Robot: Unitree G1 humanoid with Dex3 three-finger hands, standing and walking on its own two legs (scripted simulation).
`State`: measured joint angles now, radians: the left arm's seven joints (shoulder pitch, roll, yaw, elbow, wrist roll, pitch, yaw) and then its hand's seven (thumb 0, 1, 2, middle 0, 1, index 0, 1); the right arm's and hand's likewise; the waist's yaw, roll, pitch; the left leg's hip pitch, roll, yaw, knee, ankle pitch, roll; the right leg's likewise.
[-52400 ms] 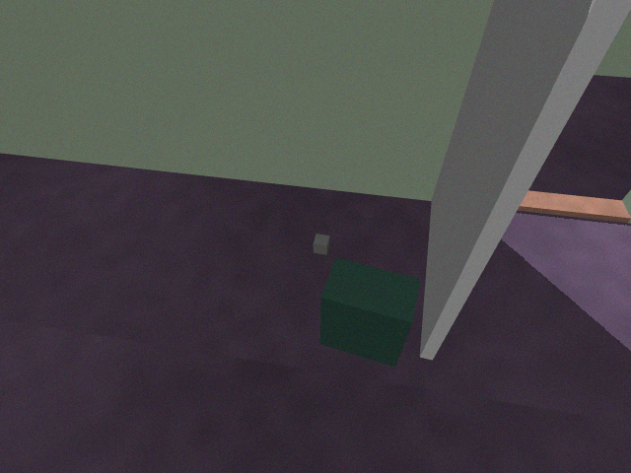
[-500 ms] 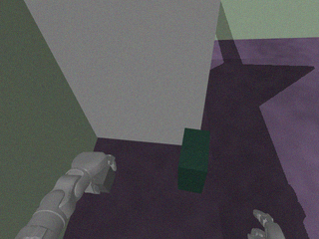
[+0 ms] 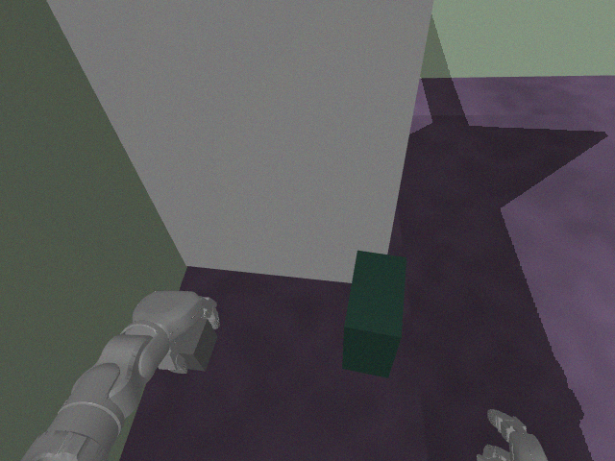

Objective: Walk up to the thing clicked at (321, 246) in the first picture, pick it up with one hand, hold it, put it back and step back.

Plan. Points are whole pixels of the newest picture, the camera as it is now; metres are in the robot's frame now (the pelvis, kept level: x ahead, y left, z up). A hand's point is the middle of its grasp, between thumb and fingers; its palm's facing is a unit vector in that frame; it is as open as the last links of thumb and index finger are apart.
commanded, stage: crouch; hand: left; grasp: from above
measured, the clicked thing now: (188, 342) +0.30 +0.22 -0.07
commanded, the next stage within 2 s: none
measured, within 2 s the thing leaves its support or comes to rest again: neither
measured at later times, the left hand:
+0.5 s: hand (188, 357) +0.29 +0.24 -0.11, palm faces -0.45 +0.06 -0.89, open 8.8 cm
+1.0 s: hand (222, 373) +0.35 +0.25 -0.37, palm faces -0.47 +0.09 -0.88, open 8.8 cm
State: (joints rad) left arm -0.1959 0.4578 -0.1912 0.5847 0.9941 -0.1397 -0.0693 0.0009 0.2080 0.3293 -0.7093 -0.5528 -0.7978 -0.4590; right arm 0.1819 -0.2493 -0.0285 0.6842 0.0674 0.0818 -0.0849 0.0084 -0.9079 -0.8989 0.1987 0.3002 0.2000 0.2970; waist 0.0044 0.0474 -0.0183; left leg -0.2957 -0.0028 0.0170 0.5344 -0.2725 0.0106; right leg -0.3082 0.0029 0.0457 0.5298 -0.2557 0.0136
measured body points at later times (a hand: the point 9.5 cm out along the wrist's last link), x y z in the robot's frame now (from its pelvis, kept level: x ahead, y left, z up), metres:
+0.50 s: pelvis -0.02 +0.00 -0.04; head +0.05 +0.00 +0.41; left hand +0.31 +0.23 -0.06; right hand +0.13 -0.27 -0.15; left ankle +0.00 +0.11 -0.73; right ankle +0.01 -0.13 -0.73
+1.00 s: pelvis -0.07 +0.01 -0.24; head +0.11 +0.03 +0.17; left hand +0.37 +0.24 -0.31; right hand -0.04 -0.27 -0.36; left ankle +0.00 +0.11 -0.73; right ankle +0.01 -0.13 -0.73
